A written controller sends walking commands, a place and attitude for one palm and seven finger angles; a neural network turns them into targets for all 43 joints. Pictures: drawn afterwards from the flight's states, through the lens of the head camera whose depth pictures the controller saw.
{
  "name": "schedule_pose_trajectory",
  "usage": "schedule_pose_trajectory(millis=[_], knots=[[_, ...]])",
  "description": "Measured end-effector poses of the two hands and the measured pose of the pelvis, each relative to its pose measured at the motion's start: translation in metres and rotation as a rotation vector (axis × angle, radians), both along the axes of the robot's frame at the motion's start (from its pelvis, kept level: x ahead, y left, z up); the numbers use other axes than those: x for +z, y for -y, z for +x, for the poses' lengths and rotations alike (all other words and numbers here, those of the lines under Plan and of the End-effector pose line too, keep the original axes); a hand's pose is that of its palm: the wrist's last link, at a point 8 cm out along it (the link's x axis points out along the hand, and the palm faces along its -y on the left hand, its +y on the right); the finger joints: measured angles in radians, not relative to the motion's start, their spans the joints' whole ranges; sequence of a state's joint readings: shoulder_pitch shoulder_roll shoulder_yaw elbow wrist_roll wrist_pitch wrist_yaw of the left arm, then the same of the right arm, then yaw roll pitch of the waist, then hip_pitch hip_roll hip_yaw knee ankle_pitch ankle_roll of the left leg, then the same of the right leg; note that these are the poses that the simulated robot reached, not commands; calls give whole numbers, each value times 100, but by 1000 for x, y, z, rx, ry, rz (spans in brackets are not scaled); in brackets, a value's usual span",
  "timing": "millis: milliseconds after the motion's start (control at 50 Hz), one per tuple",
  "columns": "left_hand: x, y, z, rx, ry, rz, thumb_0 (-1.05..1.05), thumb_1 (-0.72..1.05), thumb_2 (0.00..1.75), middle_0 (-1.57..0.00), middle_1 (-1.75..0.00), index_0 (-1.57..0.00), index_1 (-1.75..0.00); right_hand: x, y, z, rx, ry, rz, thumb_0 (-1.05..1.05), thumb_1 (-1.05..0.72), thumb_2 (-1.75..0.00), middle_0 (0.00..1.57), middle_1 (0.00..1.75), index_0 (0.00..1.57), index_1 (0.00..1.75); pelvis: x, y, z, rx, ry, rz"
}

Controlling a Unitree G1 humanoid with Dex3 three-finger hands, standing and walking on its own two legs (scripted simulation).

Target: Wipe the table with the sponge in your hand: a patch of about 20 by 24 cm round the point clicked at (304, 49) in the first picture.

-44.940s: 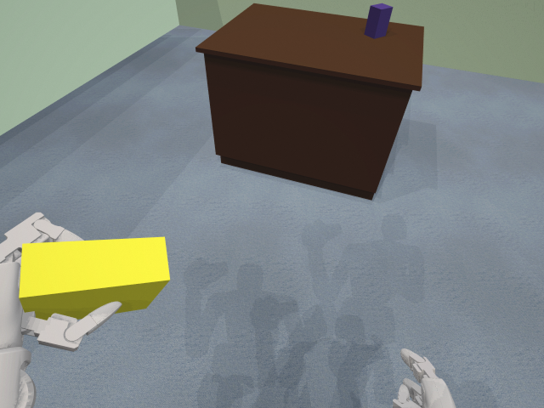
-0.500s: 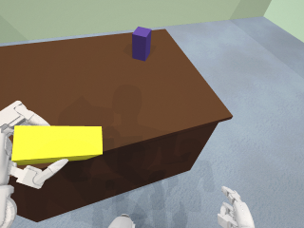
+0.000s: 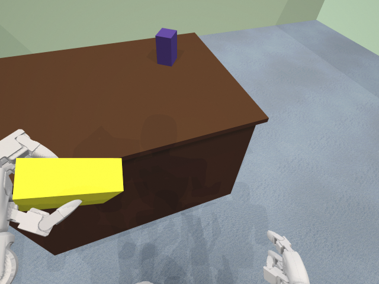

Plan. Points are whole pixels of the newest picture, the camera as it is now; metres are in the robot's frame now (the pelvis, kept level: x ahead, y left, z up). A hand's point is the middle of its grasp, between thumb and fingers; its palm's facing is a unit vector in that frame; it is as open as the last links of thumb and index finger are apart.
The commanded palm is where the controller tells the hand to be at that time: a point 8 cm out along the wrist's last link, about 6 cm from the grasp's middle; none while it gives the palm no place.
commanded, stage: stop stepping back and stand still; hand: left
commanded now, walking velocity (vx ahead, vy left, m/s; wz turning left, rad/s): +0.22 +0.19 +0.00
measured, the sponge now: (84, 184) +0.24 +0.19 +0.15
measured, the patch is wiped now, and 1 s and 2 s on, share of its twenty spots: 1.00 1.00 1.00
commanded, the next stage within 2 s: stand and wait in 1.28 s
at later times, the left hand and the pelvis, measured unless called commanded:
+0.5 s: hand out of the picture +0.06 +0.21 +0.19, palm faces +0.48 -0.79 -0.39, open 9.5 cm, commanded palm +0.01 +0.24 +0.19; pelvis -0.13 -0.05 +0.00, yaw +4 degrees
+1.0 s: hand out of the picture +0.00 +0.17 +0.18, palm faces +0.45 -0.81 -0.37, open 9.5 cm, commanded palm -0.06 +0.19 +0.19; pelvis -0.21 -0.09 +0.01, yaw +1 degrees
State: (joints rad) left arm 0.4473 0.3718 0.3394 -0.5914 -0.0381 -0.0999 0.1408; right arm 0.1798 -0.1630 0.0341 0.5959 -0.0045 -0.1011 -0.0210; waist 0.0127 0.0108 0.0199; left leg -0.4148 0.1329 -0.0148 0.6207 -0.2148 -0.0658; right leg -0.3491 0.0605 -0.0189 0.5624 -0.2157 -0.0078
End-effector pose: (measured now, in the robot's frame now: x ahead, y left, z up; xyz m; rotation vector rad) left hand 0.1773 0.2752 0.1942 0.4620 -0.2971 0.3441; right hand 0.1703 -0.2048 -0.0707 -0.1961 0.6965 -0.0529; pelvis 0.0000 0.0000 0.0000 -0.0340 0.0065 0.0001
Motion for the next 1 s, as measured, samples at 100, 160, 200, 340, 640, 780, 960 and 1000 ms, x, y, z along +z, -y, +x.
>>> schedule_pose_trajectory(millis=[100,160,200,340,640,780,960,1000], knots=[[-6,22,-39,-19,-61,-3,-1,-49,109,-79,-141,-81,-141,0,36,-41,-58,-22,-8,1,-90,-90,20,30,21,30,4,17,-36,10,-7,37],[-17,26,-64,-8,-124,-18,-1,-49,109,-79,-141,-81,-141,6,58,-68,-98,-27,-41,2,-90,-90,20,30,20,30,6,25,-53,13,-27,76],[-22,25,-79,1,-138,-24,-1,-49,109,-79,-140,-81,-141,9,70,-85,-108,-28,-75,2,-90,-90,20,30,20,30,5,28,-64,22,-42,85],[-20,20,-133,15,-25,-9,-1,-49,109,-79,-140,-81,-141,7,91,-138,-100,-16,-170,2,-91,-90,20,30,20,30,-10,30,-116,62,-46,87],[-27,55,-182,72,-65,-56,-1,-49,109,-79,-141,-81,-141,-41,84,-193,-31,-111,17,2,-90,-90,20,30,20,30,-11,66,-169,74,56,47],[-20,79,-215,-42,-110,-25,-1,-49,109,-79,-140,-81,-141,3,95,-208,-69,-8,-37,2,-91,-90,20,30,20,30,2,73,-190,-1,7,65],[10,64,-216,51,33,13,-1,-49,109,-79,-140,-81,-141,15,110,-235,-95,57,-13,1,-90,-90,20,30,20,30,9,83,-211,18,27,43],[3,66,-218,80,-2,-18,-1,-49,109,-79,-141,-81,-141,10,113,-242,-100,30,-4,1,-90,-90,20,30,20,30,11,89,-211,18,22,34]])
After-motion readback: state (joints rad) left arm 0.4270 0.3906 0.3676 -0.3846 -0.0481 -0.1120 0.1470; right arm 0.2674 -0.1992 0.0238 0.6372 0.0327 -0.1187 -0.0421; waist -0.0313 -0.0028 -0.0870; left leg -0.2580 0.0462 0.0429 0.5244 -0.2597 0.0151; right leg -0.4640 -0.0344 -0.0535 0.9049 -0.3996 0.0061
